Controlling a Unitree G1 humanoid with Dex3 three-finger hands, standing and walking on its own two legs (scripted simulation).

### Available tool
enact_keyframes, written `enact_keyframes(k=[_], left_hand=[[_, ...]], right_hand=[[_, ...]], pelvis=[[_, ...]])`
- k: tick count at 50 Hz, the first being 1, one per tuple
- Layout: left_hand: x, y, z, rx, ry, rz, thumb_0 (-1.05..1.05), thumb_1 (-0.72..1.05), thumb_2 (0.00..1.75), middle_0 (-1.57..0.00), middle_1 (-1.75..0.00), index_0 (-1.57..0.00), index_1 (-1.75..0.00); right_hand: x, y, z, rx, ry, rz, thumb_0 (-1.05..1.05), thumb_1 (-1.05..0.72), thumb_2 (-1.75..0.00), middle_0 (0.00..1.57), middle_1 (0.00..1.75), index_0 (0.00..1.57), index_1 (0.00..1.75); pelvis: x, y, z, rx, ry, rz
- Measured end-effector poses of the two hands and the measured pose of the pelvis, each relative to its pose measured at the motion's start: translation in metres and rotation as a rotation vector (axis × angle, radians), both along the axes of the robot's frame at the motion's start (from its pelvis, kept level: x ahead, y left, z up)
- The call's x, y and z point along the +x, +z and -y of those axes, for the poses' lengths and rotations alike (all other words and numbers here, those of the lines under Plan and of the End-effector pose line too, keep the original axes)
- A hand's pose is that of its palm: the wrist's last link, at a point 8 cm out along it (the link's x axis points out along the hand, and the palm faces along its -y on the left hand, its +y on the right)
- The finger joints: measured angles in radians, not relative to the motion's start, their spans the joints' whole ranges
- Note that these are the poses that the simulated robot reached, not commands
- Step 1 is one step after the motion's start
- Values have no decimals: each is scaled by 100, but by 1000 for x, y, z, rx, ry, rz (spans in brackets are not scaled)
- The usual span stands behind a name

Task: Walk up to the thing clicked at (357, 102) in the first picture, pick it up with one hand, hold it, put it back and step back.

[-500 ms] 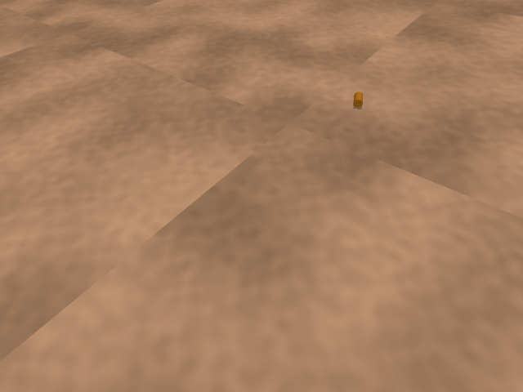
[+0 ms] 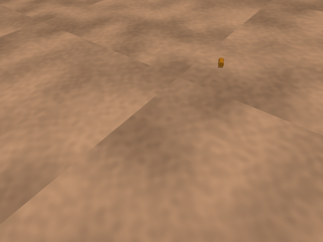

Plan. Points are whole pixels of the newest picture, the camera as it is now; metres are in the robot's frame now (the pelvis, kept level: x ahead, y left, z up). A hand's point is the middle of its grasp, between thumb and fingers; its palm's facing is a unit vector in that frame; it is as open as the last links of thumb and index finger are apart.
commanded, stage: stand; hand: left
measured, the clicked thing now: (221, 62) +2.12 -0.53 -0.75
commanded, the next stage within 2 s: walk up in 0.62 s
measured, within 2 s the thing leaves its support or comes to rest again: neither
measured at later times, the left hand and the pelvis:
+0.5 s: hand out of the picture +0.07 +0.25 -0.16, palm faces -0.02 -0.94 -0.34, open 7.3 cm; pelvis +0.01 +0.00 +0.00, yaw +0 degrees
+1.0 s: hand (110, 189) +0.31 +0.21 -0.12, palm faces -0.25 -0.81 -0.54, open 7.4 cm; pelvis +0.11 -0.08 -0.05, yaw -19 degrees
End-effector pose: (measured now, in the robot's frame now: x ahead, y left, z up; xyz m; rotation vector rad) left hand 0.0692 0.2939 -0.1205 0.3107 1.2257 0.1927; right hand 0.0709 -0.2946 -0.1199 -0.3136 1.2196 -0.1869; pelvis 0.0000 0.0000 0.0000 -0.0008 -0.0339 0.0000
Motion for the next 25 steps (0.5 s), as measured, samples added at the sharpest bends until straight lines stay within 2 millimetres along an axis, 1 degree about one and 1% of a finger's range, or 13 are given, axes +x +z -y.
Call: enact_keyframes(k=[13, 25], left_hand=[[-3, 0, -3, 4, 6, -14, 0, 91, 90, -20, -30, -21, -30], [0, 0, -2, 4, 7, -24, 0, 91, 90, -20, -30, -21, -30]], right_hand=[[-3, -1, -1, 1, -3, -17, 1, -90, -90, 20, 30, 20, 30], [4, -1, 0, 0, 4, -23, 1, -90, -90, 20, 30, 20, 30]], pelvis=[[2, 0, -1, 3, 1, -5], [7, 0, 0, 2, 5, -12]])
